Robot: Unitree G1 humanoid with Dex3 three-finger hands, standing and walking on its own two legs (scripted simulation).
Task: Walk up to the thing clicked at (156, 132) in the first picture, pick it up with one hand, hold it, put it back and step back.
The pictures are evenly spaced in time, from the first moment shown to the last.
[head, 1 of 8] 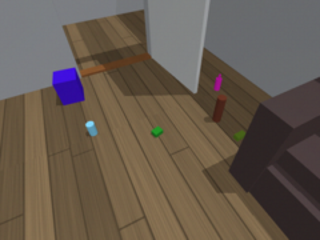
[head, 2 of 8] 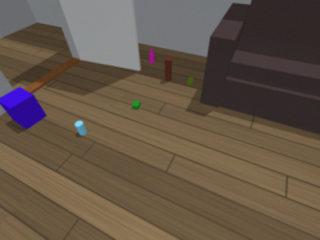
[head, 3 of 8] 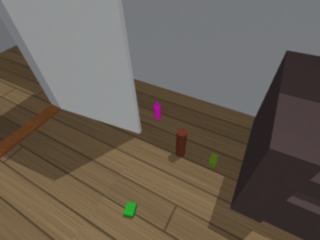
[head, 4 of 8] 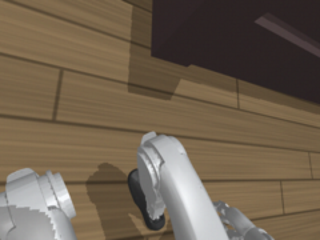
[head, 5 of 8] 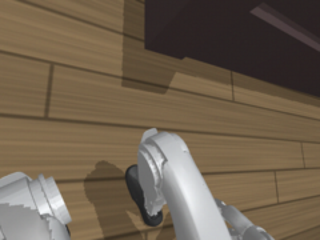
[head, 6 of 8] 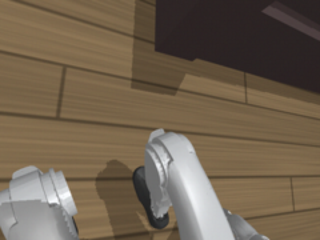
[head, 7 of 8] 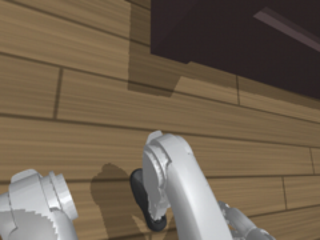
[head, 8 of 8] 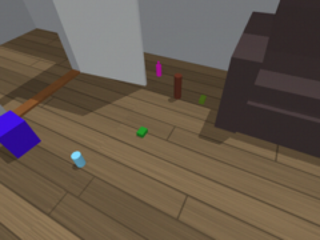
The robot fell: no
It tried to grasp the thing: yes
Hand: left
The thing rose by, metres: 0.68
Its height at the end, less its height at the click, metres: +0.00
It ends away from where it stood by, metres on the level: 0.03
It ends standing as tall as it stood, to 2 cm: yes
